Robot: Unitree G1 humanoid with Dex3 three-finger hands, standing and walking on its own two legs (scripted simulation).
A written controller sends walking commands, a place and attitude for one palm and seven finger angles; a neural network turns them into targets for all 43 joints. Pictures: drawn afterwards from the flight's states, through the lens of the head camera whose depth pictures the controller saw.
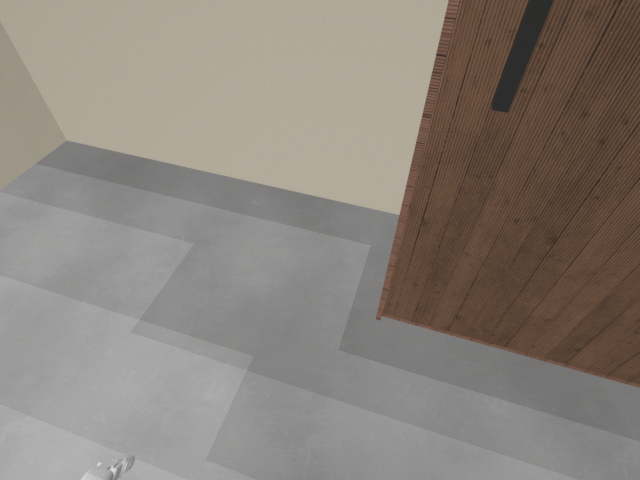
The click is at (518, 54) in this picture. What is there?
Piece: wardrobe's sliding door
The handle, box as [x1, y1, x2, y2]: [492, 0, 553, 112]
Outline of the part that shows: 553,0 529,0 493,98 492,109 507,112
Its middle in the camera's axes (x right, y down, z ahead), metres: +0.33 -0.35 +0.60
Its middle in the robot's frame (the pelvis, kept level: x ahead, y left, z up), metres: +0.72 -0.29 +0.27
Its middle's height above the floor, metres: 1.04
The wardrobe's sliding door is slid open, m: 0.00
